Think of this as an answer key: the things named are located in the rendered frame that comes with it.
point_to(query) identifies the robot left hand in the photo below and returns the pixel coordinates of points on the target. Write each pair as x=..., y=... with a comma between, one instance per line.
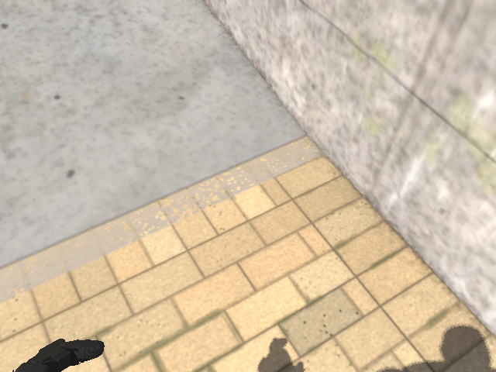
x=59, y=355

